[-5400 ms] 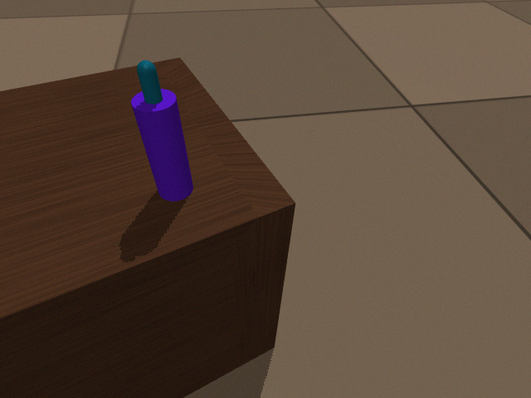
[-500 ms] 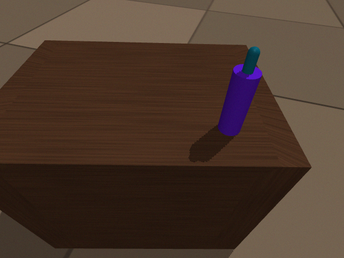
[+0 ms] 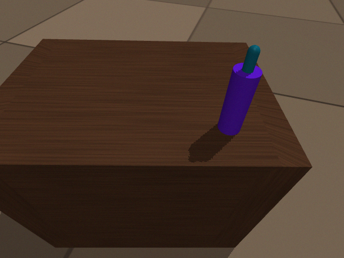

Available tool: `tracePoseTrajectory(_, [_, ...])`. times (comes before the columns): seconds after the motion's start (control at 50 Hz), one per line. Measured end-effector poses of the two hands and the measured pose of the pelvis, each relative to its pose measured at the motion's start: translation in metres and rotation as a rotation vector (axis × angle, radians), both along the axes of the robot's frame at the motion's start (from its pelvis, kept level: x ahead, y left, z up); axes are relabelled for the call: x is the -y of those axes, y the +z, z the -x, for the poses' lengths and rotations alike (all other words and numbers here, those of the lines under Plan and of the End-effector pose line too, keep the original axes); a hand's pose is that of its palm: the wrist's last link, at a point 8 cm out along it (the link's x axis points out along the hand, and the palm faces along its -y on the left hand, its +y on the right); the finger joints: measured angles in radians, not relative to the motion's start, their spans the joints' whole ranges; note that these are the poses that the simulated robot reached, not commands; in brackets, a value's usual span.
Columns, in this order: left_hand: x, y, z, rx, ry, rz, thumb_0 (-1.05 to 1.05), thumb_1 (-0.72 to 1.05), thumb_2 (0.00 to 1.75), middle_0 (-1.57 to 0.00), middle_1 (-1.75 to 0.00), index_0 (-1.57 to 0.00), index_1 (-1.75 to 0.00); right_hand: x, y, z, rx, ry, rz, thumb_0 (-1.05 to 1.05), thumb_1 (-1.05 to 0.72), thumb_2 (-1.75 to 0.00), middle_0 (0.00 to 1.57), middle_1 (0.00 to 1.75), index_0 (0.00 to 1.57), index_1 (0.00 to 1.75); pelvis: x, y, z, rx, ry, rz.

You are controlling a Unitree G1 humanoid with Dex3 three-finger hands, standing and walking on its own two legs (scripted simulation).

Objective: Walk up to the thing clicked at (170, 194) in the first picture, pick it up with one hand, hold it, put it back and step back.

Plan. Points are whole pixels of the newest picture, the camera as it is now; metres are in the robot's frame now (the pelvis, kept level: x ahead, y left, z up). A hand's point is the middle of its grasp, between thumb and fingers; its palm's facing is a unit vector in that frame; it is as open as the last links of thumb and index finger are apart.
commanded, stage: stand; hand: right
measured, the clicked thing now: (239, 93) +0.49 -0.18 +0.14
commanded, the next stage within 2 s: rise first in 0.18 s
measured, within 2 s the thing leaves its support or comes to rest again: neither
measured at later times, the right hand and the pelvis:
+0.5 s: hand out of the picture +0.16 -0.25 -0.14, palm faces +0.20 +0.93 -0.31, open 10.5 cm; pelvis -0.02 +0.00 -0.01, yaw -2 degrees
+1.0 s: hand (303, 237) +0.18 -0.26 +0.02, palm faces +0.37 +0.86 -0.35, open 17.5 cm; pelvis +0.01 +0.01 -0.01, yaw -4 degrees
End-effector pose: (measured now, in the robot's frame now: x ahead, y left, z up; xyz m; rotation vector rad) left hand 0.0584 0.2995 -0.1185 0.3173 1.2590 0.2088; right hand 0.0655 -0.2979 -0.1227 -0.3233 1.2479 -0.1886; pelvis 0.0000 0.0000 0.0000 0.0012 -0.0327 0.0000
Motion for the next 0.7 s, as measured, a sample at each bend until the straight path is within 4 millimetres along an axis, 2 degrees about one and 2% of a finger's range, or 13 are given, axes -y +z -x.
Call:
tracePoseTrajectory(0.3, [0.002, 0.0, -0.008, 0.025, -0.01, 0.003, 0.01, 0.9, 0.9, -0.2, -0.3, -0.2, -0.3, 0.001, 0.002, -0.004, 0.019, 0.001, 0.003, 0.0, -0.9, -0.89, 0.2, 0.3, 0.2, 0.3, 0.001, 0.0, 0.0, 0.004, -0.001, 0.0])
tracePoseTrajectory(0.36, [0.009, 0.003, -0.025, 0.138, 0.003, 0.016, 0.01, 0.86, 0.86, -0.16, -0.26, -0.17, -0.26, -0.005, 0.005, -0.021, 0.133, -0.036, -0.009, 0.0, -0.86, -0.85, 0.17, 0.26, 0.17, 0.26, 0.0, -0.003, 0.006, -0.01, -0.013, -0.001])
tracePoseTrajectory(0.44, [0.018, 0.008, -0.062, 0.284, 0.006, 0.024, 0.01, 0.71, 0.71, -0.11, -0.18, -0.1, -0.18, -0.01, 0.01, -0.053, 0.292, -0.086, -0.009, 0.01, -0.71, -0.7, 0.13, 0.17, 0.12, 0.18, -0.001, -0.007, 0.015, -0.047, -0.024, -0.001])
tracePoseTrajectory(0.5, [0.021, 0.011, -0.084, 0.345, 0.006, 0.024, 0.01, 0.56, 0.55, -0.08, -0.13, -0.08, -0.13, -0.008, 0.02, -0.069, 0.376, -0.116, 0.002, 0.0, -0.55, -0.55, 0.1, 0.12, 0.1, 0.13, -0.002, -0.009, 0.016, -0.07, -0.029, -0.002])
tracePoseTrajectory(0.6, [0.025, 0.023, -0.095, 0.42, -0.001, 0.029, 0.01, 0.28, 0.33, -0.06, -0.08, -0.06, -0.08, 0.002, 0.045, -0.067, 0.476, -0.137, 0.047, 0.0, -0.26, -0.33, 0.08, 0.08, 0.07, 0.08, -0.004, -0.007, 0.005, -0.075, -0.041, -0.006])
tracePoseTrajectory(0.7, [0.034, 0.027, -0.101, 0.468, -0.024, 0.048, 0.01, 0.0, 0.2, -0.05, -0.06, -0.05, -0.07, 0.007, 0.07, -0.064, 0.556, -0.132, 0.095, 0.0, 0.03, -0.19, 0.06, 0.06, 0.06, 0.06, -0.006, -0.006, -0.002, -0.056, -0.05, -0.007])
